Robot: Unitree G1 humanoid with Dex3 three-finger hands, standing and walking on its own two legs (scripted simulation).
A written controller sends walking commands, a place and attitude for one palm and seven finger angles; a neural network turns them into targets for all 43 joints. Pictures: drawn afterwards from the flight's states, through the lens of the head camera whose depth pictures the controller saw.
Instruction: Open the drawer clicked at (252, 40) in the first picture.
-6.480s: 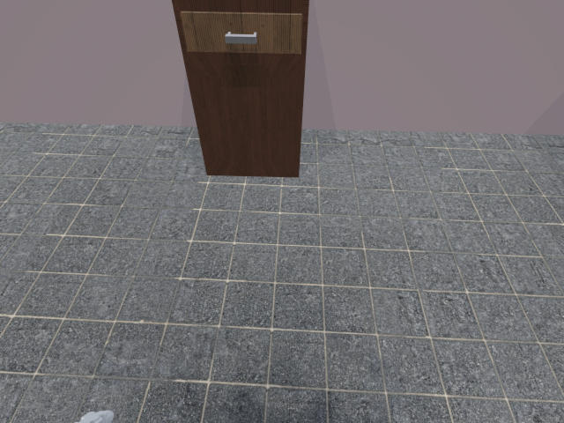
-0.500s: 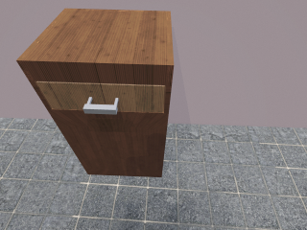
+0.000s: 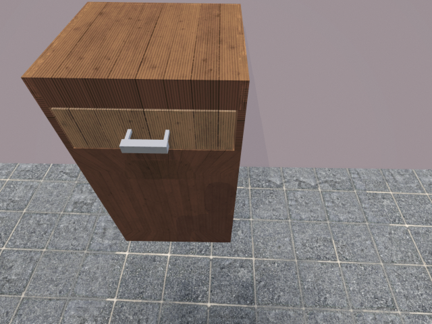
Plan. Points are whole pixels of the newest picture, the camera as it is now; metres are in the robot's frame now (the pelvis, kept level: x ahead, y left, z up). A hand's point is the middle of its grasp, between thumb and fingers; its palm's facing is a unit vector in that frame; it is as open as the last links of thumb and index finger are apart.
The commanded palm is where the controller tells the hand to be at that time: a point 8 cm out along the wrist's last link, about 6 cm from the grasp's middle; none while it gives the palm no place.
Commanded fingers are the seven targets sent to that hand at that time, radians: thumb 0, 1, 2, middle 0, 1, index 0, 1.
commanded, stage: look again from close up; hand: left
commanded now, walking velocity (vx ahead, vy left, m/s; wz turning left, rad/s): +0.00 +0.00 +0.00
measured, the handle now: (146, 139) +0.54 +0.21 -0.02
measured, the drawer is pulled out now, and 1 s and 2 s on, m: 0.00 0.00 0.00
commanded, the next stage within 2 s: raise the hand with hooked fingers in 0.26 s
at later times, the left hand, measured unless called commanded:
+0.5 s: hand out of the picture +0.11 +0.21 -0.09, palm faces -0.09 -0.80 -0.59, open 7.5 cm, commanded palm +0.10 +0.25 -0.04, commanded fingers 0.00 0.71 0.82 -0.21 -0.42 -0.21 -0.42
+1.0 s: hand (80, 294) +0.17 +0.25 -0.02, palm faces +0.09 -0.05 -0.99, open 9.9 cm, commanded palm +0.15 +0.24 +0.03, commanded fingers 0.00 0.13 0.57 -0.25 -0.80 -0.25 -0.80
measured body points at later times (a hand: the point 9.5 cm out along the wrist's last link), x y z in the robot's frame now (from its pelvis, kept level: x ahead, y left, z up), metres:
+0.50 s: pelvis -0.02 +0.01 +0.00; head +0.01 -0.01 +0.45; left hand +0.12 +0.25 -0.05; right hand +0.06 -0.23 -0.14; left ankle -0.02 +0.13 -0.73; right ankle -0.06 -0.10 -0.73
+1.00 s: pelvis -0.04 -0.02 -0.05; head +0.01 -0.05 +0.40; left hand +0.16 +0.25 +0.03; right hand +0.22 -0.22 -0.14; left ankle -0.02 +0.13 -0.73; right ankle -0.05 -0.10 -0.73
